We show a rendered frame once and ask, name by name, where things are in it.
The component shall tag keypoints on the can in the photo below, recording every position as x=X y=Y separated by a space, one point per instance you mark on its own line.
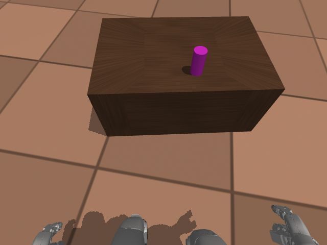
x=198 y=60

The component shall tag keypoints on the left robot hand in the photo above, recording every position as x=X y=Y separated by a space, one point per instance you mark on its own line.
x=45 y=237

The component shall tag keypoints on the right robot hand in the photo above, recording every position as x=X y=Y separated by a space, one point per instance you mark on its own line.
x=282 y=234

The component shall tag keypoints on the right robot arm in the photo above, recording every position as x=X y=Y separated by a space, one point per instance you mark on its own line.
x=302 y=239

